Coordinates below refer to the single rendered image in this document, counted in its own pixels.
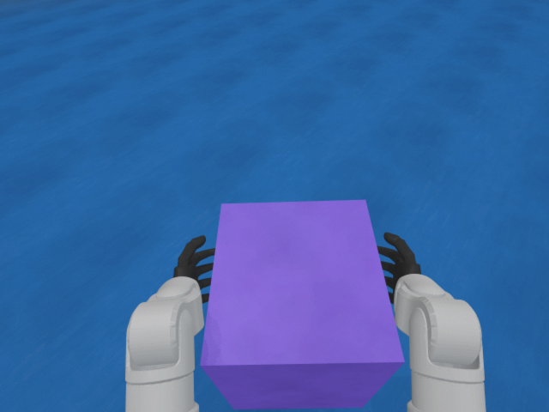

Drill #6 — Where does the robot left forearm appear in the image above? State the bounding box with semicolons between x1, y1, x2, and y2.
125;276;204;412

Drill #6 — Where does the robot right forearm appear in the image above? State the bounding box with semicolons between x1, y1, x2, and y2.
394;274;486;412

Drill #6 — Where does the robot left hand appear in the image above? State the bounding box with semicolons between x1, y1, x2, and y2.
173;235;215;303

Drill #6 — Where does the carton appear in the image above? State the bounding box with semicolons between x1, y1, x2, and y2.
200;200;405;409

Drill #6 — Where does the robot right hand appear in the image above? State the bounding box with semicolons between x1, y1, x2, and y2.
377;233;421;305

